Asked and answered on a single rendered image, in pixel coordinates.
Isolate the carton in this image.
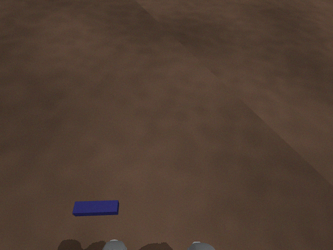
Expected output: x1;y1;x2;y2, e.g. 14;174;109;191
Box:
73;200;119;216

